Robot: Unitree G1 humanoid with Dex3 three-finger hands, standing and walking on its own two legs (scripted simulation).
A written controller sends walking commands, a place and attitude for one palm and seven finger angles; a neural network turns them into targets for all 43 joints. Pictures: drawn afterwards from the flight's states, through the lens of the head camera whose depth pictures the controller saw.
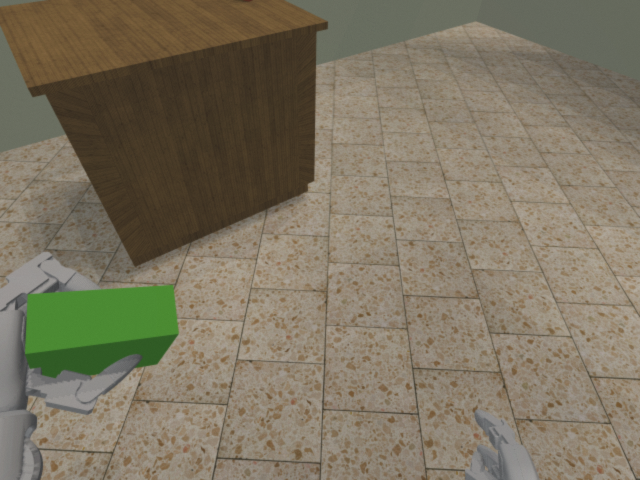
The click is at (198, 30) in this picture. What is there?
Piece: table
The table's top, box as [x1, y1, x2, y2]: [0, 0, 327, 96]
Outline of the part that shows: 0,7 0,25 32,96 327,28 327,21 284,0 252,0 249,2 243,0 45,0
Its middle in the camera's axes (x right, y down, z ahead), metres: -0.56 -0.76 +1.34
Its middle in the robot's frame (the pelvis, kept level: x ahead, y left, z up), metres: +1.49 +0.64 +0.01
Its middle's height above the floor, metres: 0.79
